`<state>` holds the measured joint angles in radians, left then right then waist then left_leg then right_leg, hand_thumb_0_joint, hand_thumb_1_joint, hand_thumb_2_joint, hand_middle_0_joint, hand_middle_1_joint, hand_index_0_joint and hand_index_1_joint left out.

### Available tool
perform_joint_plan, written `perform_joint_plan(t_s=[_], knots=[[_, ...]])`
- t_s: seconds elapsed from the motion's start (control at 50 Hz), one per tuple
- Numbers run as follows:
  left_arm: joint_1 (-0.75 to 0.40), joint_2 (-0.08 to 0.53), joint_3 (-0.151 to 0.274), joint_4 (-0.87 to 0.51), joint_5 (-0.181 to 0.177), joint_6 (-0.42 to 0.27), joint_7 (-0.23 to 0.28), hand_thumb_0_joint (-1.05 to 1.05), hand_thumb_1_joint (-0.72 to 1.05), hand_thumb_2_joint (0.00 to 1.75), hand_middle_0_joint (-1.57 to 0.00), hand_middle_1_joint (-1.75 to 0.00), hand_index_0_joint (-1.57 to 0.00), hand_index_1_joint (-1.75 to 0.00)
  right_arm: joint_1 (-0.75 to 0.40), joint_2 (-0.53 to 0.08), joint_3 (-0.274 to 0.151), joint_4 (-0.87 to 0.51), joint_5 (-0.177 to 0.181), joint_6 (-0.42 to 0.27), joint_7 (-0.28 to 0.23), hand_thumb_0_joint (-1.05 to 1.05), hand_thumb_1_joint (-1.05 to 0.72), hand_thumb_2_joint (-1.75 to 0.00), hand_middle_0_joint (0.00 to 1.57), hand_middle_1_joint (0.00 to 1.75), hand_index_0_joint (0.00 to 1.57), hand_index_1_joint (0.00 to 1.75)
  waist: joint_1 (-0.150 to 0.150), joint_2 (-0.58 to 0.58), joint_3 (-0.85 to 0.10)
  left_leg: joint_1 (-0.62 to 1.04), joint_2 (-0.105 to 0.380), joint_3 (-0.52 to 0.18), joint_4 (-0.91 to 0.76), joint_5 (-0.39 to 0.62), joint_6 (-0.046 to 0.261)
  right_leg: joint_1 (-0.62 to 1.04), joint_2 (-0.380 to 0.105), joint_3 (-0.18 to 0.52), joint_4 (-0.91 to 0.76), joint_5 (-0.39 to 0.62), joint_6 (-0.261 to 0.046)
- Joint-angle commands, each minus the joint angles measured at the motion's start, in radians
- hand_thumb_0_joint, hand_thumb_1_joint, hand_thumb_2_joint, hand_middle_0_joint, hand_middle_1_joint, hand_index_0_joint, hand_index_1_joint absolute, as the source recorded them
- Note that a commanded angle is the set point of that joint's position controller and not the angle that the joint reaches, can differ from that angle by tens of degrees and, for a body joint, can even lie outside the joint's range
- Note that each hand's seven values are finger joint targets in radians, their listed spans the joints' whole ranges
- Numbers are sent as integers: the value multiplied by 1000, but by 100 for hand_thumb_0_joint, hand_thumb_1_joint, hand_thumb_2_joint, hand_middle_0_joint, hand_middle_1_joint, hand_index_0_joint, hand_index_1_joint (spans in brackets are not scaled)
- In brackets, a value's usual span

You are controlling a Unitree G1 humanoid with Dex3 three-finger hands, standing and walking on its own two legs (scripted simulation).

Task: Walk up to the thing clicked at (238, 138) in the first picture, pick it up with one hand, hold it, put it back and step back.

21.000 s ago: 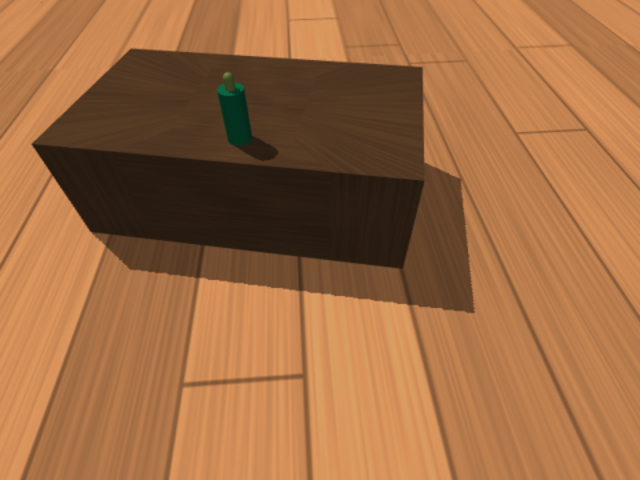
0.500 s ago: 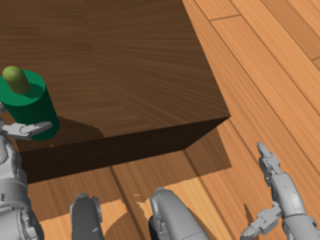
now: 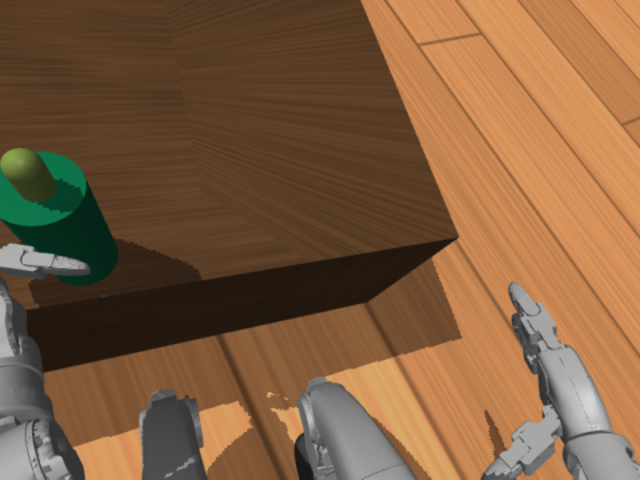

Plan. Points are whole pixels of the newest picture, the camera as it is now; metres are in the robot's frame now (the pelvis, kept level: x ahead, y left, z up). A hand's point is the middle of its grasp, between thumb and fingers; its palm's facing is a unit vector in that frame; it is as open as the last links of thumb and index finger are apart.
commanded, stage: withdraw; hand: left
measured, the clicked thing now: (58, 218) +0.46 +0.22 -0.04
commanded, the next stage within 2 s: rise in 0.12 s
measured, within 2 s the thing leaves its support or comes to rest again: neither
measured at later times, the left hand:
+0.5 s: hand out of the picture +0.43 +0.39 +0.10, palm faces +0.50 -0.80 -0.33, open 17.3 cm
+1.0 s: hand out of the picture +0.30 +0.28 +0.08, palm faces +0.26 -0.90 -0.35, open 16.4 cm
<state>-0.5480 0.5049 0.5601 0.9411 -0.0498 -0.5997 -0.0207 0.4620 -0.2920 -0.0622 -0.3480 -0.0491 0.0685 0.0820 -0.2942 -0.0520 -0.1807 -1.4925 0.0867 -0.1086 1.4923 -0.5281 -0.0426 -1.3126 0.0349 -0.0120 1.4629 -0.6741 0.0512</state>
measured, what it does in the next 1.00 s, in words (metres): rises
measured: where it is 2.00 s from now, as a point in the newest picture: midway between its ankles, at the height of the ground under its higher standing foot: outside the picture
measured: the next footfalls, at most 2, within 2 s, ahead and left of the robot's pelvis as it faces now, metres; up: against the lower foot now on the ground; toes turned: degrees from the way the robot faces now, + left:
none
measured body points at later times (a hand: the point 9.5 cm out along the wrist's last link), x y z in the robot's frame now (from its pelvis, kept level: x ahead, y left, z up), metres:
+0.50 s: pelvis +0.02 +0.01 +0.08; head +0.13 +0.05 +0.51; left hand +0.39 +0.43 +0.12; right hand +0.17 -0.24 +0.06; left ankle +0.07 +0.14 -0.57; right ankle +0.01 -0.15 -0.57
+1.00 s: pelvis +0.04 +0.00 +0.12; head +0.09 +0.02 +0.57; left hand +0.29 +0.32 +0.10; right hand +0.21 -0.22 +0.08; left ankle +0.07 +0.14 -0.57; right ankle +0.01 -0.15 -0.57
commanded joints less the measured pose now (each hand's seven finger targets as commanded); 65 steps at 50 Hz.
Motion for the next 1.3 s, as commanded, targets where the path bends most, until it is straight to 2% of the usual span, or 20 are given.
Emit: perform_joint_plan(t_s=[0.0, 0.04, 0.08, 0.14, 0.22, 0.24, 0.28, 0.36, 0.38, 0.44, 0.5, 0.56, 0.62, 0.72, 0.84, 0.9, 1.02, 1.12, 1.18, 1.28], knots=[[-357, 366, 50, -375, -25, -39, -11, 0, -61, 4, -4, -4, -5, -4, 104, -180, -162, -160, 4, -27, -32, 0, 52, -6, 5, 5, 5, 5, 66, 476, -627, 790, -31, 45, -209, 376, 31, 205, 18, -23, -220, 412, -63], [-349, 370, 39, -383, -18, 5, -28, 0, -61, 3, -4, -3, -6, -3, 115, -156, -136, -86, 7, -13, -38, 0, 52, -6, 5, 5, 5, 5, 93, 488, -564, 812, -29, 51, -240, 410, 26, 213, 16, -21, -243, 428, -64], [-256, 254, -20, -225, -30, 74, -65, 0, -61, 0, -6, -2, -7, -1, 84, -122, -87, -77, 14, -5, -39, 0, 52, -5, 5, 5, 5, 5, 80, 410, -435, 761, -23, 47, -275, 369, 30, 205, 17, -30, -282, 399, -61], [-258, 324, 14, -199, -50, 138, -96, 0, -61, 0, -6, -1, -7, 0, 6, -144, -79, -83, 28, -3, -48, 0, 54, -5, 5, 5, 5, 5, 105, 333, -383, 713, -22, 51, -310, 315, 38, 255, 16, -29, -327, 384, -56], [-176, 265, 26, -89, -93, 178, -128, 0, -55, 4, -5, -1, -5, -2, 56, -129, -62, -26, 36, -10, -48, 0, 59, -4, 5, 5, 5, 5, 105, 198, -289, 640, -25, 58, -350, 238, 51, 299, 22, -25, -380, 335, -52], [-71, 440, 27, 11, 55, 251, -68, 0, -56, 4, -5, -3, -5, -3, 115, -138, -72, -27, 48, 15, -42, 0, 54, -4, 6, 5, 6, 5, 153, 230, -322, 699, -37, 73, -392, 268, 43, 352, 17, -19, -415, 347, -53], [-211, 375, -16, -104, 33, 290, -37, 0, -58, 5, -5, -6, -6, -6, 70, -136, -60, -39, 57, 35, -38, 0, 52, -5, 6, 5, 6, 5, 132, 197, -338, 730, -32, 71, -424, 257, 39, 370, 24, -20, -438, 337, -53], [-373, 598, 54, -292, 87, 334, 42, 0, -57, 5, -8, -7, -8, -7, 73, -122, -64, 87, 61, 72, -48, 0, 46, -7, 6, 5, 5, 5, 200, 298, -469, 859, -36, 86, -461, 331, 39, 462, 21, -19, -459, 402, -51], [-389, 635, 65, -305, 101, 341, 61, 0, -53, 6, -8, -8, -8, -7, 33, -123, -65, 68, 64, 73, -54, 0, 42, -8, 6, 5, 5, 5, 188, 305, -498, 894, -33, 91, -453, 375, 44, 477, 19, -12, -467, 448, -46], [-360, 618, 51, -286, 114, 360, 105, 0, -35, 22, -8, -10, -8, -10, -16, -118, -59, 170, 57, 87, -70, 0, 24, -24, 13, 18, 13, 18, 209, 311, -428, 911, -34, 92, -496, 359, 41, 494, 12, -7, -500, 423, -48], [-264, 489, -20, -130, 123, 380, 116, 0, -31, 20, -8, -9, -7, -9, -96, -77, -1, 197, 55, 79, -75, 0, 0, -48, 13, 19, 13, 19, 207, 254, -321, 883, -33, 95, -540, 287, 39, 484, 7, -9, -551, 360, -48], [-172, 386, -93, -48, 122, 394, 104, 0, -36, 17, -7, -8, -7, -9, -165, -31, 73, 135, 60, 73, -71, 0, -24, -55, 14, 20, 14, 20, 222, 206, -341, 923, -29, 91, -565, 360, 38, 525, 10, -25, -569, 403, -53], [-87, 346, -144, -52, 112, 417, 91, 0, -36, 17, -7, -8, -7, -9, -104, -69, 57, 68, 73, 75, -77, 0, -33, -57, 14, 21, 14, 21, 206, 137, -344, 993, -31, 100, -599, 397, 38, 591, 8, -27, -610, 449, -48], [7, 407, -129, -279, 88, 483, 86, 0, -36, 16, -7, -8, -7, -8, 93, -133, -38, 270, 95, 105, -86, 0, -46, -65, 16, 23, 16, 23, 221, 210, -258, 1061, -43, 115, -656, 424, 27, 602, -1, -25, -652, 490, -45], [184, 134, -270, -579, 46, 523, 86, 0, -34, 18, -7, -9, -7, -9, -93, -25, 59, 193, 116, 41, -87, 0, -64, -76, 18, 26, 18, 26, 262, 225, -206, 1087, -40, 122, -704, 412, 24, 658, -9, -32, -674, 469, -55], [390, 113, -259, -721, 34, 528, 107, 0, -37, 16, -7, -8, -7, -8, -105, -43, 42, 199, 108, 33, -108, 0, -68, -78, 18, 27, 18, 27, 305, 189, -229, 1086, -46, 131, -697, 494, 27, 740, -17, -24, -670, 547, -49], [683, 31, -287, -879, 22, 548, 127, 0, -40, 15, -7, -8, -7, -8, -46, -41, 7, 252, 101, 39, -132, 0, -68, -78, 18, 26, 18, 26, 305, 133, -209, 1085, -54, 144, -686, 477, 34, 783, -27, -14, -672, 583, -33], [869, -159, -456, -939, 12, 572, 102, 0, -45, 12, -6, -7, -6, -7, -43, -17, 8, 249, 100, 45, -136, 0, -75, -82, 19, 28, 19, 28, 284, 69, -82, 1032, -63, 165, -693, 373, 33, 719, -29, -16, -687, 497, -30], [853, -197, -516, -1013, 12, 576, 94, 0, -47, 10, -6, -7, -6, -7, -55, -18, 4, 236, 98, 37, -142, 0, -82, -86, 19, 29, 19, 29, 269, 50, -38, 1003, -65, 167, -690, 318, 37, 679, -32, -14, -692, 449, -29], [886, -153, -476, -1057, 16, 562, 105, 0, -51, 8, -6, -6, -6, -6, -42, -33, -23, 183, 92, 27, -161, 0, -82, -86, 19, 29, 19, 29, 266, 29, -8, 971, -73, 179, -681, 215, 42, 653, -38, 3, -709, 346, -26]])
